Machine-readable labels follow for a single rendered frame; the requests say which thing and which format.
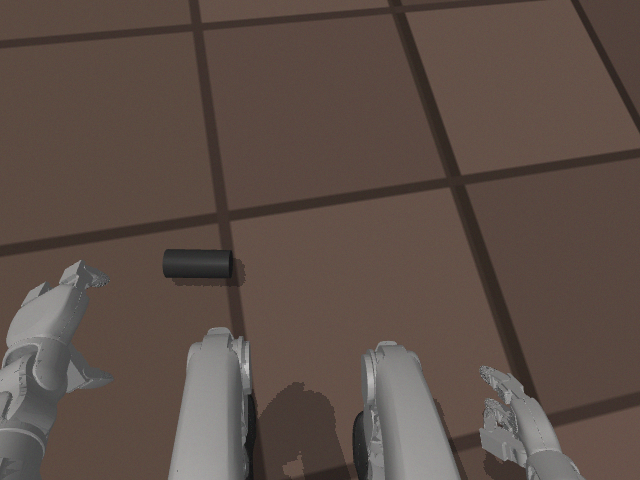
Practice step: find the right robot arm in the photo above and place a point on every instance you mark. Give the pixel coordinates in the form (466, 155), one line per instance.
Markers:
(551, 465)

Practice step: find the left robot arm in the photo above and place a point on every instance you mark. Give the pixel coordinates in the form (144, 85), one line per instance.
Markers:
(33, 378)

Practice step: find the right robot hand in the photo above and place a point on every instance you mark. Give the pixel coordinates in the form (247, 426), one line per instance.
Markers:
(526, 428)

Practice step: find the left robot hand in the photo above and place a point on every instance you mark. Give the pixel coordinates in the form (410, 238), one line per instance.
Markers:
(56, 313)

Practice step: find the can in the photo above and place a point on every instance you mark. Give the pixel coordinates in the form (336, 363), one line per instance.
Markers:
(189, 263)

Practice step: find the right robot foot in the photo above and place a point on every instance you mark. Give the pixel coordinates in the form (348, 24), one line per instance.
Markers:
(360, 454)

